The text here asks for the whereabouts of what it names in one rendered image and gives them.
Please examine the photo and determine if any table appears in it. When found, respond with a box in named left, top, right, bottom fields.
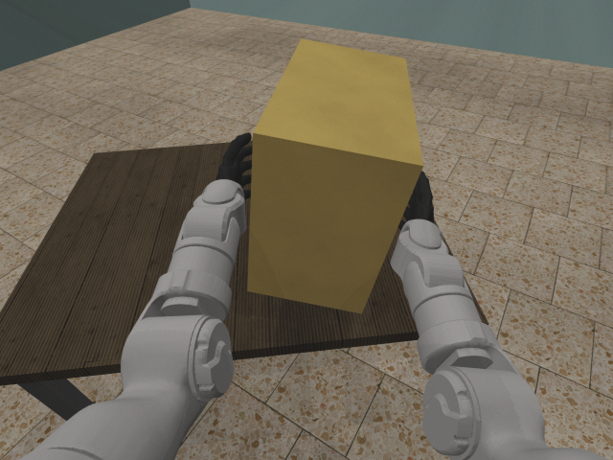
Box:
left=0, top=141, right=488, bottom=421

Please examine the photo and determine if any left robot forearm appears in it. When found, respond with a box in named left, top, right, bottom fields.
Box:
left=121, top=179, right=246, bottom=386

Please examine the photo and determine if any right robot forearm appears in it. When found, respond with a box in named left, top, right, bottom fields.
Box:
left=391, top=219, right=545, bottom=435

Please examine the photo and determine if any carton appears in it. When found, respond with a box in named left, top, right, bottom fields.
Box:
left=247, top=38, right=423, bottom=314

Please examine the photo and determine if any robot right upper arm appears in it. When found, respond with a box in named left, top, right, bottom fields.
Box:
left=422, top=366, right=608, bottom=460

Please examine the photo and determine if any robot left upper arm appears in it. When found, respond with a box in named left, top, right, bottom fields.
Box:
left=19, top=314, right=235, bottom=460

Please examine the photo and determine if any robot left hand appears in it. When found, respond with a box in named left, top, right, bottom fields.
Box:
left=216, top=132, right=253, bottom=199

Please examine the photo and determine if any robot right hand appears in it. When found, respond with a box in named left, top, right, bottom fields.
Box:
left=398, top=171, right=434, bottom=231

